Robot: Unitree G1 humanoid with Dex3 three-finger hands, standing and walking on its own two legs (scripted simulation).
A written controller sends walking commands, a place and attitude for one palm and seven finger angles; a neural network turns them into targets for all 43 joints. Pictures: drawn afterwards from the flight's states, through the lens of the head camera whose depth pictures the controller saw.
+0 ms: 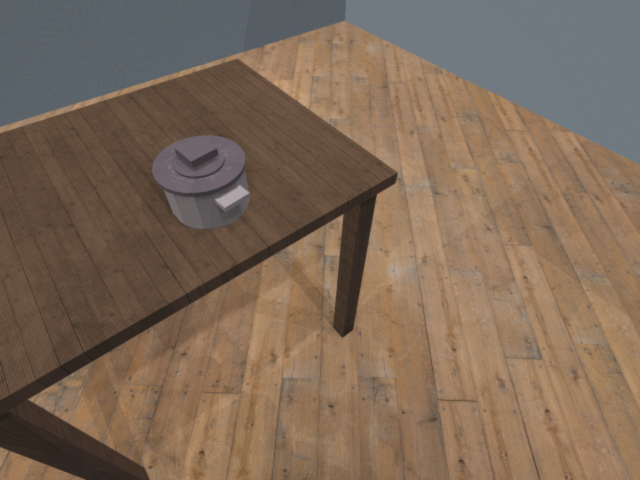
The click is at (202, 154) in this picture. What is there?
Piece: lid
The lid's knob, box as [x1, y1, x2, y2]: [174, 136, 217, 167]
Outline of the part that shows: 200,136 191,139 174,148 176,154 192,167 217,155 216,148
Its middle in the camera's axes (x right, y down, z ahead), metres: -0.21 -0.15 +0.65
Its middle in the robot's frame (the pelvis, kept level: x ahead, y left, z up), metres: +0.59 +0.25 +0.07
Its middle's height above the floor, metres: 0.84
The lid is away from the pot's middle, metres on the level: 0.00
